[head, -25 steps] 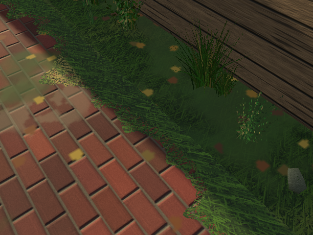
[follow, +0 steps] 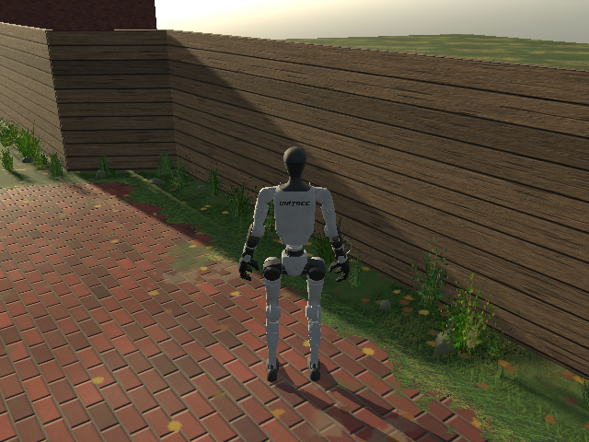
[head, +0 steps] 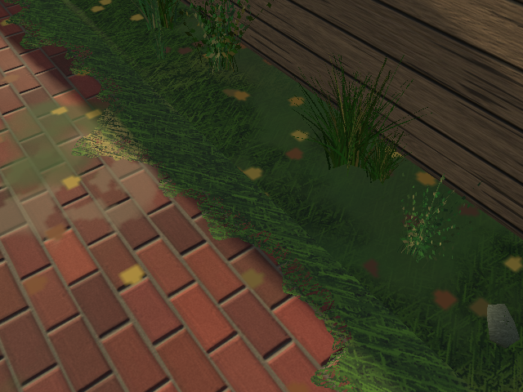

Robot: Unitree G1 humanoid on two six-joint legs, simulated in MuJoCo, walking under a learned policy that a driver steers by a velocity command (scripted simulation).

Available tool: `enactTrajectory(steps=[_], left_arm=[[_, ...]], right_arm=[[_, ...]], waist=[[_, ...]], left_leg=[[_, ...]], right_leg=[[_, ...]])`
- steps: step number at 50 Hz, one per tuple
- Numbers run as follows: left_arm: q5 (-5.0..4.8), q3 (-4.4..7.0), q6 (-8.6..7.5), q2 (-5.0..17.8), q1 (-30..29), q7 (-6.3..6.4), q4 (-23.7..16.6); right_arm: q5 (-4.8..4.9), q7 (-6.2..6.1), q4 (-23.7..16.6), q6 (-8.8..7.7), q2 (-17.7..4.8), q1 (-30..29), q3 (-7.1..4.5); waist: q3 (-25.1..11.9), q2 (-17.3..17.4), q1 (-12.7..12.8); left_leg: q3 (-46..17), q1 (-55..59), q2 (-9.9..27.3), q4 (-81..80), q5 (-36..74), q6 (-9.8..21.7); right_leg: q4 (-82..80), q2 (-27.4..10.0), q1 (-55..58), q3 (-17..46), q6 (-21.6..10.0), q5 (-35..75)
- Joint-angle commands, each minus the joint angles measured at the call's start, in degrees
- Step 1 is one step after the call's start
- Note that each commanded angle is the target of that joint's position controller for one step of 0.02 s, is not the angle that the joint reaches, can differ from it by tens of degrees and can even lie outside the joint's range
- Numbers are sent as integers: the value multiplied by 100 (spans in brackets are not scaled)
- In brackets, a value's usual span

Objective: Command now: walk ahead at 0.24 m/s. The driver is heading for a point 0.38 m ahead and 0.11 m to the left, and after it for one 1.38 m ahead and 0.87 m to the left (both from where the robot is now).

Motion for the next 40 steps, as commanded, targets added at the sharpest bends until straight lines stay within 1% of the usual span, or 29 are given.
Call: enactTrajectory(steps=[1, 3, 4, 5, 6, 7, 8, 9, 10, 11, 12, 14, 16, 18, 21, 23, 24, 25, 26, 27, 28, 29, 30, 31, 32, 33, 34, 37, 40], left_arm=[[-61, 96, -345, 404, -365, -60, -365], [-89, 97, -448, 366, -318, -131, -331], [-110, 104, -470, 356, -43, -153, -218], [-128, 148, -488, 440, 480, -162, 15], [-123, 243, -515, 733, 1044, -143, 252], [-126, 415, -534, 1317, 1723, -167, 449], [-4, 331, -579, 1114, 1812, -219, 397], [70, 227, -614, 806, 1624, -233, 350], [80, 179, -623, 679, 1498, -241, 290], [70, 90, -586, 459, 1430, -259, 282], [35, 75, -547, 553, 1409, -244, 311], [53, -1, -452, 356, 1346, -188, 313], [87, 1, -427, 519, 1061, -92, 207], [106, 24, -481, 721, 1157, -35, 234], [24, 75, -552, 858, 1312, -39, 361], [16, 100, -533, 903, 1212, -47, 334], [56, 119, -478, 967, 1126, -24, 294], [108, 138, -384, 1025, 1015, 16, 229], [133, 128, -308, 1028, 925, 56, 131], [190, 86, -312, 978, 946, 78, -49], [300, -194, -442, 70, 1804, -50, -237], [112, -82, -619, 608, 1398, -128, -153], [-82, -5, -675, 847, 831, -134, -417], [-55, 10, -684, 909, 539, -68, -503], [29, 81, -625, 1002, 419, 19, -530], [83, 117, -525, 1022, 491, 58, -601], [118, 126, -431, 931, 555, 87, -664], [202, 102, -264, 706, 462, 178, -871], [221, 104, -157, 710, 70, 223, -1088]], right_arm=[[65, -12, -126, -214, -1018, 282, -248], [87, 19, -145, -248, -1085, 231, -283], [100, 43, -226, -249, -1049, -6, -270], [113, 67, -389, -246, -904, -449, -226], [100, 93, -587, -297, -617, -806, -141], [41, 94, -802, -427, -470, -970, -112], [47, 92, -829, -522, -699, -970, -170], [149, 145, -768, -567, -751, -750, -190], [210, 195, -718, -580, -652, -656, -163], [151, 228, -728, -560, -618, -787, -176], [127, 270, -774, -551, -515, -814, -157], [109, 393, -790, -490, -378, -867, -113], [72, 441, -964, -433, -215, -1290, -37], [49, 447, -1164, -391, -63, -1738, 45], [100, 448, -1352, -325, -311, -1924, 1], [81, 484, -1437, -339, -493, -1879, -77], [56, 503, -1416, -340, -607, -1641, -147], [46, 513, -1265, -328, -793, -983, -265], [45, 499, -1021, -299, -1011, -117, -409], [-3, 413, -932, -249, -1323, 583, -529], [-108, 398, -1050, -255, -1807, 534, -546], [-104, 354, -1115, -219, -1428, 643, -487], [-79, 334, -1205, -238, -1269, 149, -439], [-9, 322, -1288, -254, -1062, -265, -392], [-20, 312, -1373, -254, -953, -537, -357], [-120, 307, -1406, -261, -952, -583, -350], [-156, 312, -1431, -253, -954, -621, -357], [-148, 242, -1433, -247, -1083, -529, -401], [-52, 111, -1489, -99, -1219, -387, -451]], waist=[[709, 737, -112], [707, 913, 7], [693, 897, 201], [649, 714, 499], [581, -17, 689], [330, -1407, 820], [265, -1370, 838], [271, -784, 597], [209, -556, 479], [268, -195, 440], [313, -525, 355], [447, -519, 316], [640, -410, 323], [725, -451, 424], [806, -550, 367], [624, -563, 204], [398, -669, 29], [-15, -786, -309], [-503, -715, -712], [-951, -212, -952], [-2082, 1476, -181], [-2644, 820, -593], [-1683, 656, -478], [-963, 5, -277], [-555, -250, -79], [-458, -176, 104], [-426, -51, 211], [-498, 179, 309], [-705, 271, 199]], left_leg=[[-1999, -6, 1295, -1717, -2316, 998], [-2452, -146, 1641, -1997, -2050, 1207], [-2204, -492, 1513, -1872, -1728, 1100], [-1600, -941, 1140, -1509, -1172, 838], [-682, -1635, 497, -370, -203, 424], [275, -2718, -209, 1525, 242, 8], [-144, -3654, -255, 2767, -987, -3], [-462, -4069, 12, 3453, -957, 157], [-477, -4323, 190, 3699, -579, 289], [-346, -4538, 346, 3698, -145, 397], [-318, -4355, 510, 3465, 160, 381], [-152, -3956, 565, 2905, 666, 225], [116, -3344, 434, 1900, 1364, 67], [326, -2478, 241, 852, 2089, 33], [249, -2087, 132, 240, 2389, 254], [341, -1873, -50, 57, 2227, 499], [461, -1556, -227, 99, 2053, 594], [593, -904, -459, 165, 1901, 676], [610, 200, -628, -10, 2137, 799], [-434, 1833, 28, 17, 2912, 1042], [-3723, 3761, 1983, -282, 3564, 2392], [-4360, 3522, 1957, -974, 3270, 2409], [-3447, 2665, 1724, -1102, 3263, 2112], [-2766, 1598, 1420, -1270, 3391, 1859], [-2333, 703, 1233, -1414, 3624, 1732], [-2090, 40, 1095, -1530, 3790, 1696], [-1971, -348, 998, -1622, 3817, 1720], [-1600, -900, 773, -1579, 4300, 1699], [-1762, -729, 652, -1485, 3380, 1488]], right_leg=[[98, -83, -1235, -93, -191, -513], [170, -120, -933, -231, -280, -86], [-238, -124, -359, -236, -373, -33], [-726, -156, 404, -120, -463, 90], [-1253, -581, 1199, 834, -679, -83], [-1911, -1541, 2363, 2592, -1175, 441], [-1999, -2127, 2845, 3466, -1541, 1515], [-1797, -2150, 3010, 3133, -1512, 1969], [-1796, -2048, 3107, 2677, -1384, 2175], [-1922, -1814, 3183, 2129, -1105, 2635], [-2002, -1877, 2856, 1825, -1075, 3097], [-2284, -1573, 2341, 1049, -891, 3189], [-2615, -1267, 1497, 418, -762, 2945], [-2951, -1155, 848, 4, -695, 2657], [-3059, -1425, 1115, -269, -627, 2818], [-2557, -1536, 1621, -504, -487, 4330], [-2004, -1527, 1826, -621, -372, 5588], [-1047, -1436, 1900, -758, -228, 6588], [212, -1238, 1518, -887, -18, 6851], [1916, -962, 64, -859, 250, 5233], [4443, 277, -2123, -467, 611, -978], [5234, 215, -2215, 642, 499, -1191], [5140, -69, -2590, 574, 393, -783], [4713, -334, -2523, 440, 373, -321], [4399, -481, -2294, 359, 404, -124], [4152, -596, -1846, 414, 386, -7], [3901, -601, -1625, 413, 410, 13], [3005, -492, -1496, 287, 572, 321], [2293, -390, -1723, 368, 716, 888]])
Keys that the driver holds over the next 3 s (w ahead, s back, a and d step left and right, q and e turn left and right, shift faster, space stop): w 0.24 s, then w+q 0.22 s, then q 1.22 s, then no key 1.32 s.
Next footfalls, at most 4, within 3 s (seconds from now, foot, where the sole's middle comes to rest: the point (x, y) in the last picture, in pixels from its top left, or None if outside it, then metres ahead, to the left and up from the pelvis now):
0.54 left None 0.40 0.13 -0.77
1.06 right None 0.53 -0.05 -0.77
1.46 left None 0.36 0.18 -0.77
1.94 right None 0.53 0.02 -0.77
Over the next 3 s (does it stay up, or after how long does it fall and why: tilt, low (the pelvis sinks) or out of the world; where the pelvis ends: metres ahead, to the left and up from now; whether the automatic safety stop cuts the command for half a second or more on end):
stays up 0.44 0.06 0.00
